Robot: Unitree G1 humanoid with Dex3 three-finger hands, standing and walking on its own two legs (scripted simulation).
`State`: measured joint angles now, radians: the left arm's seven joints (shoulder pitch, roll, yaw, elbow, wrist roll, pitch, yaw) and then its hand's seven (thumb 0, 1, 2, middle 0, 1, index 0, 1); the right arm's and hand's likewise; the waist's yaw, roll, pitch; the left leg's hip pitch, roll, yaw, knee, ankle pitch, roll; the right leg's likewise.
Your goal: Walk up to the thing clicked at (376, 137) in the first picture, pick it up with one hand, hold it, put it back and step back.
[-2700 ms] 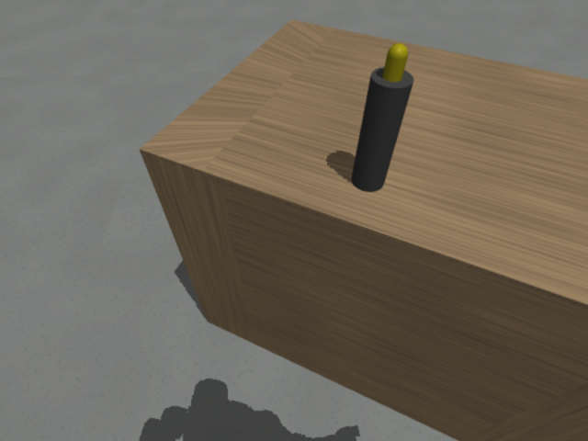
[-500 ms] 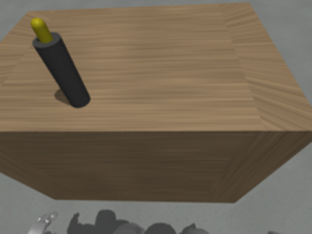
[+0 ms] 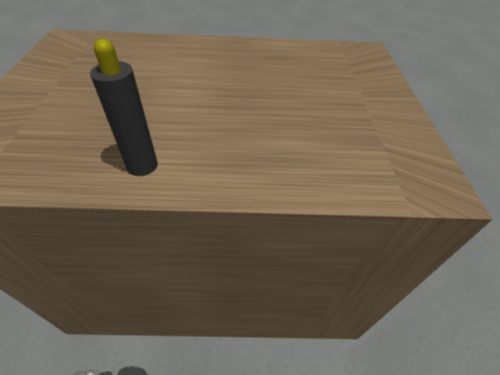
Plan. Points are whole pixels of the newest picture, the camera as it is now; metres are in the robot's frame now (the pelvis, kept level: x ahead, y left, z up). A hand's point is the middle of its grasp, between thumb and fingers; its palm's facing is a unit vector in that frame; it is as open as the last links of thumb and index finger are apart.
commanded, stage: walk up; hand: left
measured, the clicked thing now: (125, 113) +0.48 +0.24 +0.16
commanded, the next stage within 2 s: stand in 1.06 s
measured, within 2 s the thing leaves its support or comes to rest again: neither
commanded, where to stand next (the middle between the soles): +0.06 +0.02 m, yaw +2 degrees
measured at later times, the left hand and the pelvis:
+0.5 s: hand out of the picture +0.11 +0.26 -0.14, palm faces -0.01 -0.94 -0.33, open 7.4 cm; pelvis +0.01 +0.01 +0.01, yaw -1 degrees
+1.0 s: hand out of the picture +0.11 +0.26 -0.14, palm faces -0.04 -0.94 -0.34, open 7.4 cm; pelvis +0.02 +0.01 +0.01, yaw -2 degrees
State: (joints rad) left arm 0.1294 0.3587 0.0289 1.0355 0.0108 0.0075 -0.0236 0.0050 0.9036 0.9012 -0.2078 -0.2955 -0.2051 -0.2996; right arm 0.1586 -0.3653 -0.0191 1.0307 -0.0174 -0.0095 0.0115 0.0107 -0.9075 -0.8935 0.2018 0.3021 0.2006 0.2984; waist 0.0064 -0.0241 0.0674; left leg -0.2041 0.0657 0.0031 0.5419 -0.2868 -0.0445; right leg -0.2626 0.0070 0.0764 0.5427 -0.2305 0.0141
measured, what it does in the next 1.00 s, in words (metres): stands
